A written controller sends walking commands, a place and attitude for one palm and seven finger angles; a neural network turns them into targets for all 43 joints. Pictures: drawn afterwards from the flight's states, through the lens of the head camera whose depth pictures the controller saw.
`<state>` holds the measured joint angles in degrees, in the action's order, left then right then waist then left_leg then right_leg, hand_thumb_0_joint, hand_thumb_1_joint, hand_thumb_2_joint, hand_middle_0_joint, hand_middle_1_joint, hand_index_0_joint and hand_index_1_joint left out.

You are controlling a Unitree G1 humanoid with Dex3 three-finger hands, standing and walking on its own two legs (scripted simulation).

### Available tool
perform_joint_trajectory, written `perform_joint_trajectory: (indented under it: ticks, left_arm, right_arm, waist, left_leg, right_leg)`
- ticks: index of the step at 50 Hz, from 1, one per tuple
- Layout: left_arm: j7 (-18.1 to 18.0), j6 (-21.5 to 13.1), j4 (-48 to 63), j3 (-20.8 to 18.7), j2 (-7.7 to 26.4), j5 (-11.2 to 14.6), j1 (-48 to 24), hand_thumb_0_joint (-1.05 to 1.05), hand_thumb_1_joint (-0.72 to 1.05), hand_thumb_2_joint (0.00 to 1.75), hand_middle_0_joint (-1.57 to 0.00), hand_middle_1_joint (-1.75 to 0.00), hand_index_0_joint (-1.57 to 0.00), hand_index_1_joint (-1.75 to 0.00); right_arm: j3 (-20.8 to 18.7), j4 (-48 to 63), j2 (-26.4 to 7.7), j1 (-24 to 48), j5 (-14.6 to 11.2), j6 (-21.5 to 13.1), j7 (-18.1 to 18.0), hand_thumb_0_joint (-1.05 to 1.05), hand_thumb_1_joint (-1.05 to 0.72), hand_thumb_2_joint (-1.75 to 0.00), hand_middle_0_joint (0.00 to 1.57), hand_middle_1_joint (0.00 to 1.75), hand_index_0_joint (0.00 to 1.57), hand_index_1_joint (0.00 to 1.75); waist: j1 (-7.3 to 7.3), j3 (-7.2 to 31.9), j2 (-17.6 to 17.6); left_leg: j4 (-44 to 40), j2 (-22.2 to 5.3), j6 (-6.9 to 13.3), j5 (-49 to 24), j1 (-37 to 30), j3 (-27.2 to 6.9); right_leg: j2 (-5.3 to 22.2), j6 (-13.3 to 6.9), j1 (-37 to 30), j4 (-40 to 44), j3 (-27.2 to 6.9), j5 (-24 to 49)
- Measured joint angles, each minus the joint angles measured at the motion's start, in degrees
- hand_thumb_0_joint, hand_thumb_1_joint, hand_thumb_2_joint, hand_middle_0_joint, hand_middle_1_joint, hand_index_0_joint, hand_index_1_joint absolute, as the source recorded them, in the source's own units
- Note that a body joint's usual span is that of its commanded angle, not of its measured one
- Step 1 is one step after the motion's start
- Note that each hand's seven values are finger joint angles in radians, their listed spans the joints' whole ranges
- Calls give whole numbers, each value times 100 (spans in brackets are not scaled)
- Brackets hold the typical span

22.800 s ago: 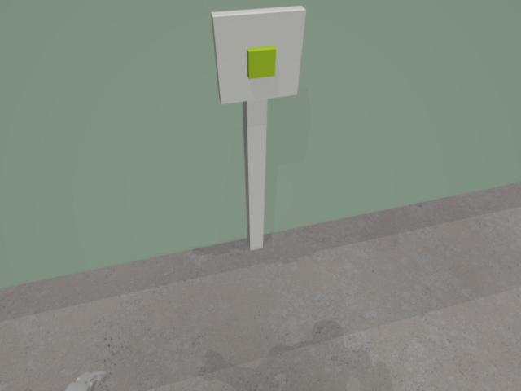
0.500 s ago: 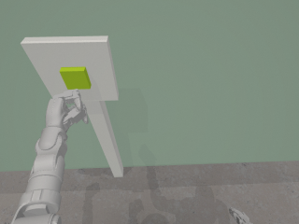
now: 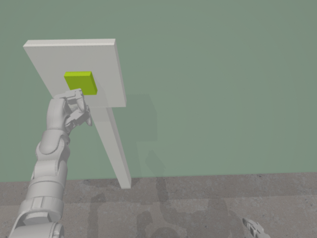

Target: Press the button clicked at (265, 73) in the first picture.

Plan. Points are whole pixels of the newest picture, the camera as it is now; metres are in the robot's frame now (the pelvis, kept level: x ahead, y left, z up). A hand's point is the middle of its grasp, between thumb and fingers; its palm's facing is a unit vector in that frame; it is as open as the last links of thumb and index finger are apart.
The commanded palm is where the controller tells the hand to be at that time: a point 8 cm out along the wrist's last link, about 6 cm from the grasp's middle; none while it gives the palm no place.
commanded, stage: aim a knuckle at the button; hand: left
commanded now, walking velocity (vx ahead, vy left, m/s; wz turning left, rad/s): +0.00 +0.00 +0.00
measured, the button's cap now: (81, 82) +0.48 +0.22 +0.14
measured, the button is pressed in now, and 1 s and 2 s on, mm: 0 0 13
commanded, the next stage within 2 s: press the button with the knuckle in 0.72 s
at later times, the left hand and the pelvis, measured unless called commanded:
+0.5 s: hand (82, 112) +0.39 +0.21 +0.11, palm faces +0.08 -1.00 -0.01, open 3.1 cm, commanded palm +0.35 +0.25 +0.11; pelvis +0.00 +0.00 +0.00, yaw +0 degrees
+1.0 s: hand (85, 111) +0.40 +0.20 +0.11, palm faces +0.08 -1.00 +0.00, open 3.1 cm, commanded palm +0.37 +0.25 +0.11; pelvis +0.00 +0.00 +0.00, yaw +0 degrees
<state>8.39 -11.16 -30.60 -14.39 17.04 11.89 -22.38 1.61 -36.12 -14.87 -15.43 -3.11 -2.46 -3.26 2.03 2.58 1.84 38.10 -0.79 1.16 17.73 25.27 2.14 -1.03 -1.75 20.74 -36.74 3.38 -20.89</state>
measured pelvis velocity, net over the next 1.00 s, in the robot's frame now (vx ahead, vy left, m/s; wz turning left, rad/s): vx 0.00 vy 0.00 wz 0.00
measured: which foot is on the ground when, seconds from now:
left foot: down 0.00-1.00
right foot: down 0.00-1.00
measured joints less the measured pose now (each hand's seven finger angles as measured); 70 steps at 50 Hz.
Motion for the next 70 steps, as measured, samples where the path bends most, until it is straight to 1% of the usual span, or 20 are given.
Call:
perform_joint_trajectory:
  ticks: [2,4,6,8,10,13,17,21,24,27,30,35,40,43,46,50,52,58,63,70]
  left_arm:
    - [90,67,-141,-20,48,60,-66,2,90,90,-130,-150,-130,-150]
    - [156,223,-306,-39,99,114,-112,2,90,90,-130,-150,-130,-150]
    - [186,372,-371,-49,112,141,-72,2,90,90,-130,-150,-130,-150]
    - [179,422,-320,-68,86,134,56,2,90,90,-129,-150,-130,-150]
    - [138,361,-173,-70,32,111,223,2,90,90,-129,-150,-130,-150]
    - [60,158,49,-46,-53,66,350,2,90,90,-129,-150,-130,-150]
    - [35,-7,11,-77,-18,20,178,2,90,90,-130,-150,-130,-150]
    - [144,98,-359,-179,187,55,-148,2,89,90,-130,-150,-130,-150]
    - [265,227,-537,-210,291,116,-223,2,90,90,-130,-150,-130,-150]
    - [340,269,-548,-162,257,176,-172,2,90,90,-130,-150,-130,-150]
    - [336,226,-486,-129,147,193,-83,2,90,90,-129,-150,-130,-150]
    - [202,104,-290,-162,39,75,70,2,90,90,-130,-150,-130,-150]
    - [130,40,-147,-145,81,21,87,2,90,90,-130,-150,-130,-150]
    - [166,82,-151,-108,102,72,20,2,90,90,-130,-150,-130,-150]
    - [206,203,-389,-93,145,112,-175,2,90,90,-130,-150,-130,-150]
    - [186,339,-736,-132,217,62,-472,2,90,90,-130,-150,-130,-150]
    - [164,310,-796,-142,228,22,-548,2,90,90,-130,-150,-130,-150]
    - [155,65,-952,-175,221,-26,-739,2,90,90,-130,-150,-130,-150]
    - [269,49,-1229,-313,326,-57,-891,0,87,90,-130,-150,-130,-150]
    - [365,-3,-1421,-367,400,-43,-955,-2,80,89,-129,-150,-130,-150]
  right_arm:
    - [13,-21,-6,-31,-23,33,0,1,-90,-89,20,30,21,30]
    - [26,-5,-10,-68,-51,77,1,1,-90,-89,20,30,21,30]
    - [26,43,-21,-105,-64,101,6,1,-90,-89,20,30,21,30]
    - [14,94,-28,-130,-60,112,18,1,-90,-89,20,30,21,30]
    - [-5,131,-31,-146,-49,105,25,1,-90,-89,20,30,21,30]
    - [-20,108,-29,-127,-24,70,20,1,-90,-89,20,30,21,30]
    - [10,-2,-10,-45,-9,60,-17,1,-90,-89,20,30,21,30]
    - [43,-31,1,4,-31,83,-49,1,-90,-89,20,30,21,30]
    - [38,24,-15,-41,-54,99,-50,1,-90,-89,20,30,21,30]
    - [12,71,-48,-111,-63,96,-35,1,-90,-89,20,30,21,30]
    - [-1,78,-63,-138,-58,100,-13,1,-90,-89,20,30,21,30]
    - [-8,87,-27,-123,-23,109,14,1,-90,-89,20,30,21,30]
    - [-6,72,-4,-104,-12,97,7,1,-90,-89,20,30,21,30]
    - [0,46,-6,-101,-24,96,-4,1,-90,-89,20,30,21,30]
    - [32,25,-11,-81,-45,114,-23,1,-90,-89,20,30,21,30]
    - [60,40,-2,-50,-42,139,-28,1,-90,-89,20,30,21,30]
    - [51,56,-2,-62,-25,137,-17,1,-90,-89,20,30,21,30]
    - [22,1,-21,-135,4,160,16,1,-90,-89,20,30,21,30]
    - [19,-22,-37,-226,7,239,20,1,-90,-89,20,30,21,30]
    - [-8,-53,-54,-351,1,296,20,1,-90,-89,20,30,21,30]
  waist:
    - [9,63,15]
    - [18,110,17]
    - [26,130,28]
    - [29,127,30]
    - [23,101,27]
    - [3,25,9]
    - [2,-33,-27]
    - [43,-14,-28]
    - [56,45,1]
    - [42,87,39]
    - [29,91,39]
    - [36,51,-27]
    - [41,26,-27]
    - [32,47,4]
    - [40,66,17]
    - [71,43,-16]
    - [82,34,-28]
    - [120,50,-44]
    - [172,84,-50]
    - [163,92,-40]
  left_leg:
    - [-21,2,1,3,-22,3]
    - [-47,3,-1,-3,-36,8]
    - [-65,0,-3,-9,-39,13]
    - [-76,-6,-4,-14,-38,28]
    - [-73,-12,-6,-12,-37,38]
    - [-29,-18,-10,2,-26,24]
    - [15,-20,-19,5,-3,-15]
    - [9,-27,-26,-12,28,-34]
    - [-16,-28,-23,-19,45,-22]
    - [-16,-22,-12,-8,58,-14]
    - [3,-11,-1,11,70,-4]
    - [43,-13,4,40,86,17]
    - [73,-17,6,65,78,9]
    - [66,-9,13,68,63,0]
    - [62,6,20,61,79,-21]
    - [65,15,22,40,150,-34]
    - [74,13,21,37,190,-32]
    - [137,-2,22,81,270,-15]
    - [164,-20,23,109,309,5]
    - [185,-30,20,100,352,-15]
  right_leg:
    - [1,2,-19,17,-4,-3]
    - [2,1,-26,31,-9,-4]
    - [-2,-1,-25,47,-15,3]
    - [-7,-3,-14,51,-30,10]
    - [-13,-6,-7,43,-41,10]
    - [-18,-11,-5,9,-28,-3]
    - [-22,-20,-1,-21,10,-12]
    - [-31,-28,18,0,28,6]
    - [-33,-25,38,29,15,22]
    - [-27,-14,49,39,6,19]
    - [-15,-3,65,12,-3,-2]
    - [-13,2,95,-40,-26,-30]
    - [-18,6,70,-40,-19,-40]
    - [-13,14,42,-14,-11,-36]
    - [0,22,45,-4,10,-35]
    - [9,21,116,-19,24,-28]
    - [7,19,158,-29,22,-24]
    - [-5,22,240,-78,2,-50]
    - [-21,23,285,-95,-20,-64]
    - [-33,19,312,-93,-2,-49]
